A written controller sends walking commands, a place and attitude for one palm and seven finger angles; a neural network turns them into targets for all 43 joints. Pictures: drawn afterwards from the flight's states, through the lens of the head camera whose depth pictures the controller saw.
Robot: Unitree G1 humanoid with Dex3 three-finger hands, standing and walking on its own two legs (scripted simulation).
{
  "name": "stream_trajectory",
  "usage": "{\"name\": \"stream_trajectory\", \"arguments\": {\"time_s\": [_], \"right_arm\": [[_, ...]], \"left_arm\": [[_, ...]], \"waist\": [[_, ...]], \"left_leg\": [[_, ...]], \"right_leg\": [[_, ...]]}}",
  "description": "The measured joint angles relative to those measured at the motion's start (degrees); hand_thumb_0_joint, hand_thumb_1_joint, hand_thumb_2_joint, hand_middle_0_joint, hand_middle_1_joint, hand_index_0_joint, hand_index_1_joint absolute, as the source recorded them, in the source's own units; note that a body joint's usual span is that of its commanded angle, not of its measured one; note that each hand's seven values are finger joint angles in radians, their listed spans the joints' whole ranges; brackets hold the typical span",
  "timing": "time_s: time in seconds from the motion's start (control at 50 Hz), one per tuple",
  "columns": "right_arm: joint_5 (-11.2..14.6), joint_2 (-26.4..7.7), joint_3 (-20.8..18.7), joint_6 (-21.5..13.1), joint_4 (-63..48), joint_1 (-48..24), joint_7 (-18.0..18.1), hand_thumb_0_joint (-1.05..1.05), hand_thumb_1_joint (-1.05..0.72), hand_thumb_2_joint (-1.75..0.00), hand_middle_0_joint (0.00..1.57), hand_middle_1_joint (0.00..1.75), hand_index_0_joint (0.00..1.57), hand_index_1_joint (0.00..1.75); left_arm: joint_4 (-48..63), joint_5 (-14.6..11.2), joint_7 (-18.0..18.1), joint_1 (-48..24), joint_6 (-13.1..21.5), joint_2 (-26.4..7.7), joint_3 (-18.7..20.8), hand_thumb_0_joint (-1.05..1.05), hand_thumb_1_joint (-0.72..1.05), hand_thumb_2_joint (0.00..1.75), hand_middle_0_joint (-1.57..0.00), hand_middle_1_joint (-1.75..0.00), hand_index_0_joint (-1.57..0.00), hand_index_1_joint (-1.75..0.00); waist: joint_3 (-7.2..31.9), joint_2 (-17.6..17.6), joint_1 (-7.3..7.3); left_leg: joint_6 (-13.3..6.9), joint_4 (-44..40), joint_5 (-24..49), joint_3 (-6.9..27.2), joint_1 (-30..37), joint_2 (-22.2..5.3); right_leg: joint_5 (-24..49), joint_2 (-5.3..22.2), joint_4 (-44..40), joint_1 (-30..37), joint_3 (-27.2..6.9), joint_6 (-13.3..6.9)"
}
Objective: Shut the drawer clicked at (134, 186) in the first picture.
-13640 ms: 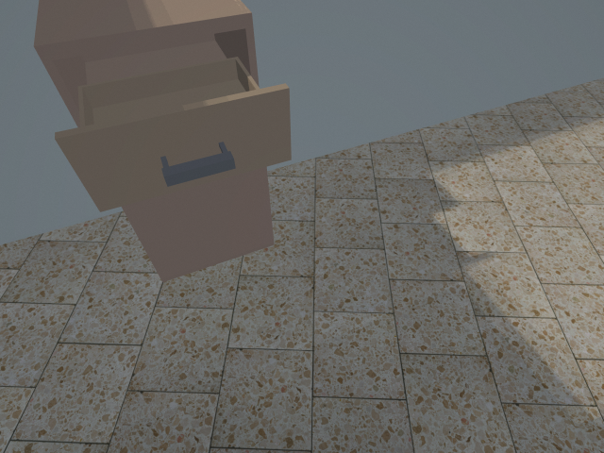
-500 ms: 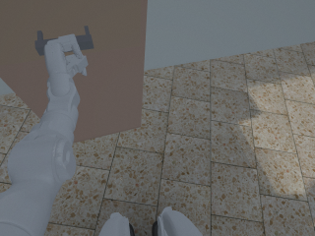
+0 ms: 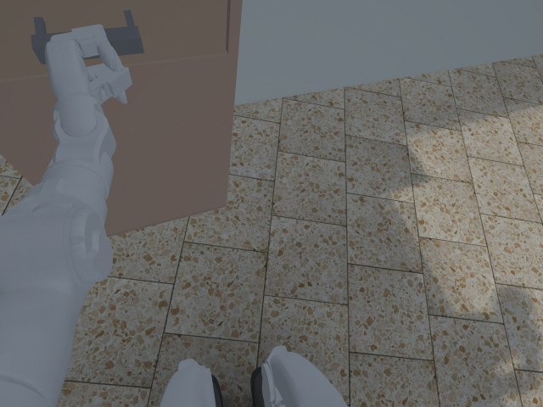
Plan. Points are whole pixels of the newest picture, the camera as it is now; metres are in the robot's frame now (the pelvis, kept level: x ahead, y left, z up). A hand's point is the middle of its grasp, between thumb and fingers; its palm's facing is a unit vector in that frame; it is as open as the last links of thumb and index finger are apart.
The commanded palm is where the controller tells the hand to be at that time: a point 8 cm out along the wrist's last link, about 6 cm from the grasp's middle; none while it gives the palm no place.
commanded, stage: push the drawer shut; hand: left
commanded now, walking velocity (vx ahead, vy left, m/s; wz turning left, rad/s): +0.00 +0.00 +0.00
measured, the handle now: (88, 33) +0.65 +0.15 +0.09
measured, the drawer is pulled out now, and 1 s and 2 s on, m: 0.00 0.00 0.00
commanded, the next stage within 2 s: pull the fist back off the drawer in 0.08 s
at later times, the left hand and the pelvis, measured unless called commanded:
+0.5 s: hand (124, 70) +0.58 +0.10 +0.09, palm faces +0.16 -0.99 -0.02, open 3.0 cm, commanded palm +0.57 +0.14 +0.09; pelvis -0.01 +0.00 +0.00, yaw +0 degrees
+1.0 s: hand (123, 72) +0.57 +0.11 +0.09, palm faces +0.17 -0.98 -0.01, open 3.3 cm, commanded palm +0.52 +0.15 +0.10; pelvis +0.03 -0.01 +0.01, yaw +0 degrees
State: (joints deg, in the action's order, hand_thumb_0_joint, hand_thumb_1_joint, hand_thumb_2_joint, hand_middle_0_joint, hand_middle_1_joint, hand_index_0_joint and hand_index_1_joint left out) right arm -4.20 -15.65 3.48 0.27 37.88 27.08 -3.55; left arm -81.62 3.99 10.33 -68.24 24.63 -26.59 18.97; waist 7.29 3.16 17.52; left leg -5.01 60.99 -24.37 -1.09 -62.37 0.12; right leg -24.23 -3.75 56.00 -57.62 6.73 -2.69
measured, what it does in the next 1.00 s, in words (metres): stands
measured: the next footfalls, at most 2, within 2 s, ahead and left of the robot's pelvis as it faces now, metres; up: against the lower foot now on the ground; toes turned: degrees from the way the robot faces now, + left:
none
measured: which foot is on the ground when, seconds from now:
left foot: down 0.00-1.00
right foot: down 0.00-1.00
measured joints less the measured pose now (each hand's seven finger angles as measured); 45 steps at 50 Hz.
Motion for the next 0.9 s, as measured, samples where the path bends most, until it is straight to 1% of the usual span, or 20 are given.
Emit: {"name": "stream_trajectory", "arguments": {"time_s": [0.1,0.22,0.36,0.52,0.62,0.72,0.78,0.84,0.9], "right_arm": [[0.1,-0.3,0.3,-1.0,0.3,-0.1,0.3,0.0,-0.9,-0.89,0.21,0.3,0.2,0.3],[0.1,-0.6,0.4,-1.8,0.8,0.2,0.3,0.0,-0.9,-0.89,0.21,0.3,0.2,0.3],[-0.4,-0.6,0.2,-1.9,1.0,0.7,-0.1,0.0,-0.9,-0.89,0.21,0.3,0.2,0.3],[-0.7,-0.4,-0.2,-1.1,1.0,0.5,-0.8,0.0,-0.9,-0.89,0.21,0.3,0.2,0.3],[-0.7,-0.2,-0.8,-0.5,0.7,0.2,-1.4,0.0,-0.9,-0.89,0.21,0.3,0.2,0.3],[-0.3,0.1,-1.3,0.6,0.4,-0.2,-1.8,0.0,-0.9,-0.89,0.21,0.3,0.2,0.3],[0.1,0.3,-1.6,1.4,0.0,-0.2,-2.0,0.0,-0.9,-0.89,0.21,0.3,0.2,0.3],[0.5,0.5,-1.8,2.4,-0.4,-0.4,-2.1,0.0,-0.9,-0.89,0.21,0.3,0.2,0.3],[0.8,0.6,-1.8,3.1,-0.9,-0.9,-1.9,0.0,-0.9,-0.89,0.21,0.3,0.2,0.3]], "left_arm": [[-0.5,-0.4,0.2,-0.9,-0.4,-0.6,-0.8,-0.01,0.67,1.03,-1.4,-1.6,-1.4,-1.6],[-1.1,-0.7,0.7,-1.7,-0.5,-0.6,-1.4,0.02,0.67,1.04,-1.4,-1.6,-1.4,-1.6],[-1.1,-0.3,1.7,-2.4,-0.4,0.3,-1.6,0.01,0.69,1.05,-1.4,-1.6,-1.4,-1.6],[0.0,0.2,2.2,-2.2,-0.4,1.5,-1.6,-0.01,0.73,1.06,-1.4,-1.6,-1.4,-1.6],[1.9,0.0,2.2,-0.8,-0.7,2.6,-1.4,0.0,0.77,1.03,-1.4,-1.6,-1.4,-1.6],[5.5,-1.4,1.7,2.6,-0.9,4.0,-1.1,0.02,0.82,0.99,-1.4,-1.6,-1.4,-1.6],[8.4,-2.5,1.2,5.8,-0.6,5.3,-1.1,0.02,0.84,0.95,-1.4,-1.6,-1.4,-1.6],[10.0,-3.1,0.6,8.6,-0.7,6.5,-1.3,0.02,0.87,0.93,-1.4,-1.6,-1.4,-1.6],[10.6,-3.5,0.3,10.2,-1.0,7.1,-0.7,0.02,0.88,0.92,-1.4,-1.6,-1.4,-1.6]], "waist": [[0.0,0.0,0.4],[-0.1,0.1,0.53],[-0.3,0.1,0.27],[-0.4,-0.1,-0.34],[-0.2,0.0,-1.17],[0.0,0.1,-2.39],[0.2,0.1,-3.44],[0.5,0.1,-4.39],[0.6,0.0,-4.89]], "left_leg": [[-0.2,-0.2,0.4,-0.1,-0.5,0.1],[-0.3,-0.3,0.7,-0.2,-0.7,0.2],[-0.4,0.0,0.7,-0.1,-1.1,0.4],[-0.2,0.8,0.3,0.1,-1.5,0.4],[0.0,0.8,-0.1,0.0,-0.9,0.2],[0.2,0.0,-0.6,-0.6,1.1,-0.1],[0.4,-1.0,-1.0,-1.1,3.1,-0.4],[0.5,-2.1,-1.4,-1.4,5.3,-0.4],[0.7,-2.8,-1.7,-1.5,6.9,-0.4]], "right_leg": [[0.4,0.1,-0.1,-0.5,-0.1,0.2],[0.7,0.3,-0.2,-0.8,-0.2,0.4],[0.5,0.5,0.3,-1.1,-0.1,0.4],[0.0,0.4,1.1,-1.4,0.2,0.2],[-0.3,0.2,1.1,-1.0,0.0,0.0],[-0.6,-0.2,0.5,0.6,-0.7,-0.2],[-0.9,-0.5,-0.3,2.3,-1.4,-0.3],[-1.2,-0.7,-1.2,4.2,-1.8,-0.4],[-1.6,-0.7,-1.8,5.7,-2.0,-0.6]]}}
